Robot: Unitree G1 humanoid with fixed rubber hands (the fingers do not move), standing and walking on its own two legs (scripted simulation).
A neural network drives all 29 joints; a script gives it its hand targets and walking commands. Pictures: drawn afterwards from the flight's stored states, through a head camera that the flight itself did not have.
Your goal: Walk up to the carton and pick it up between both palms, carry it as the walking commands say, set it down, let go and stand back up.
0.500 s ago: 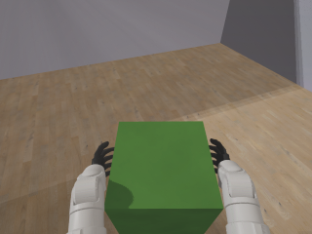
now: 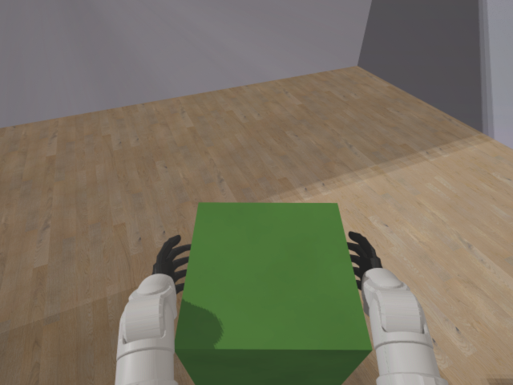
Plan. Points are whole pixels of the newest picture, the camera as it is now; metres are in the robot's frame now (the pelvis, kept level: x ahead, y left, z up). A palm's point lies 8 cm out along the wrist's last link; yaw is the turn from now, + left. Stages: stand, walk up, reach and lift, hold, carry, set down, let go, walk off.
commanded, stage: hold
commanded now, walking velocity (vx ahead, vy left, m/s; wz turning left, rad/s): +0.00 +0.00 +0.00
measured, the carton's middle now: (267, 303) +0.28 +0.00 -0.03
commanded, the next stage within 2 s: carry in 0.44 s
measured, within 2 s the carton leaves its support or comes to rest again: neither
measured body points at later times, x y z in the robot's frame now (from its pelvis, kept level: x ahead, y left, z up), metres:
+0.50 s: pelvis +0.01 +0.00 -0.01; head -0.02 +0.00 +0.44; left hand +0.30 +0.17 +0.04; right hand +0.30 -0.16 +0.04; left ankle +0.03 +0.12 -0.75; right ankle +0.02 -0.14 -0.75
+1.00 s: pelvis -0.03 +0.02 -0.03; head +0.03 +0.06 +0.42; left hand +0.30 +0.28 +0.06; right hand +0.38 -0.04 +0.07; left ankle -0.01 +0.11 -0.73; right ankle +0.02 -0.13 -0.75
